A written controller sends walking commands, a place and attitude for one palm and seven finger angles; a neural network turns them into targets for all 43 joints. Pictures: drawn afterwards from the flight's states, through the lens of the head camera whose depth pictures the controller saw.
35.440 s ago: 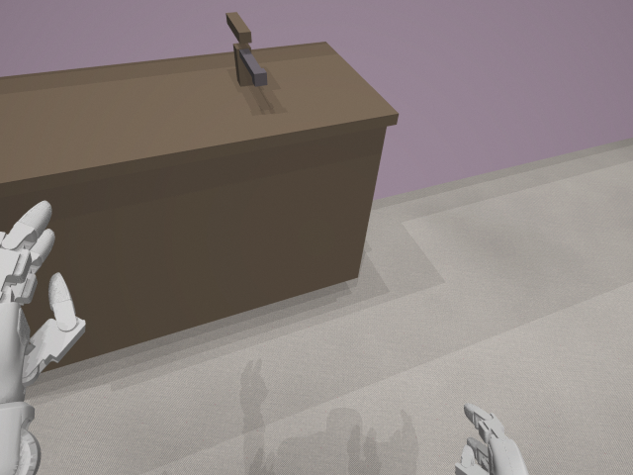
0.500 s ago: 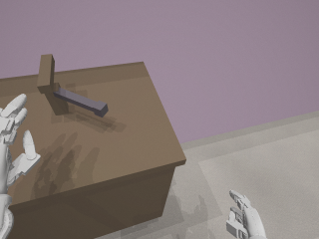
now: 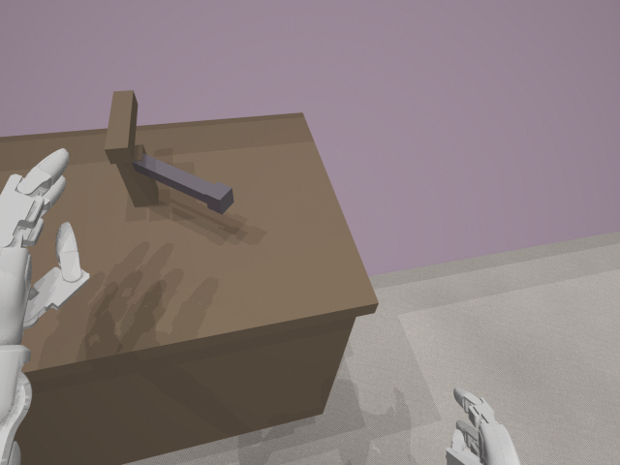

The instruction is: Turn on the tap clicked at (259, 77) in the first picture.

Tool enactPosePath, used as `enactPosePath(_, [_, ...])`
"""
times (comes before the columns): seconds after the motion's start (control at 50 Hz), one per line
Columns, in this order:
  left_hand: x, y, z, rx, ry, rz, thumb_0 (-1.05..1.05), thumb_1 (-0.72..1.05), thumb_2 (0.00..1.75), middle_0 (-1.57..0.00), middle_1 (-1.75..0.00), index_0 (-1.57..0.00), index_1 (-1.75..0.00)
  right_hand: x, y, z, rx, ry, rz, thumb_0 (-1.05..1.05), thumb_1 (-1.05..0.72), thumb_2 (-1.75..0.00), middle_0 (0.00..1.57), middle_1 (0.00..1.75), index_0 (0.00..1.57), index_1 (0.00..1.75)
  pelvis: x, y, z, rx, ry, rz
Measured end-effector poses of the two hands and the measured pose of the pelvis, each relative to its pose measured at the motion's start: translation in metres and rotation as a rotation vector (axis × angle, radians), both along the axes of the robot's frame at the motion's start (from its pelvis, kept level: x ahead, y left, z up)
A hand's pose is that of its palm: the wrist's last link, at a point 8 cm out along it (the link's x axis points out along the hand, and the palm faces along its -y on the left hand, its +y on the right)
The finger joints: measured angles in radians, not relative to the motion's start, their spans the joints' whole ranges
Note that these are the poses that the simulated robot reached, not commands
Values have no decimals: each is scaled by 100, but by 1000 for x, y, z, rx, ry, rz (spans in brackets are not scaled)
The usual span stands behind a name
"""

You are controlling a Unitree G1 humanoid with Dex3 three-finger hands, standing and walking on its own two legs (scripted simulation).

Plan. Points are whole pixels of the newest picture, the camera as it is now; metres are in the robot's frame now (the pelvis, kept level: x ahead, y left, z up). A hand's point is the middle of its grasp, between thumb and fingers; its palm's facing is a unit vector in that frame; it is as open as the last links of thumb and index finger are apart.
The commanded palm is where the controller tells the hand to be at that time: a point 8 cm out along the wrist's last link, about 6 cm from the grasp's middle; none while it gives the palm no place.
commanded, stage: turn the palm inward beside the body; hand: left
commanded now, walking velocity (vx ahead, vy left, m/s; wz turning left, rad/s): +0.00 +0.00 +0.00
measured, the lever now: (219, 198) +0.42 +0.18 +0.10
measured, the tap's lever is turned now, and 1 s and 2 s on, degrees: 49 49 49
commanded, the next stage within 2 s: none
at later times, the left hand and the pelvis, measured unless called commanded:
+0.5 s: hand (59, 336) +0.18 +0.25 +0.16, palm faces +0.59 -0.76 -0.28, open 7.4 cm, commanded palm +0.14 +0.26 +0.17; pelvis -0.03 -0.07 -0.02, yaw +5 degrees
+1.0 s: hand (142, 331) +0.20 +0.19 +0.14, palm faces +0.44 -0.86 -0.25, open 7.4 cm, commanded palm +0.15 +0.23 +0.17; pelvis +0.02 -0.06 -0.01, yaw +2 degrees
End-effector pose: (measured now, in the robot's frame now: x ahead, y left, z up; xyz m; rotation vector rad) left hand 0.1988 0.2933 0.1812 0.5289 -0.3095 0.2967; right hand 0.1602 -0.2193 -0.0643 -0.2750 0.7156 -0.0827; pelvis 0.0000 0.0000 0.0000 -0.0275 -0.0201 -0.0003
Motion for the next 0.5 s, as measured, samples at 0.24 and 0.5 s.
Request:
enactPosePath(0.24, [-16, -24, -29, -165, 252, 43, 1, 90, 90, -21, -30, -20, -30, 21, -12, -7, 81, -55, 85, 1, -90, -90, 20, 30, 21, 30, -13, -18, -5, 23, 9, 6])
enactPosePath(0.5, [-68, -18, -10, -216, 17, 299, 1, 89, 90, -21, -30, -21, -31, 27, -44, -25, 43, -39, 151, 1, -90, -90, 20, 30, 21, 30, -27, -69, -16, 5, -27, 89])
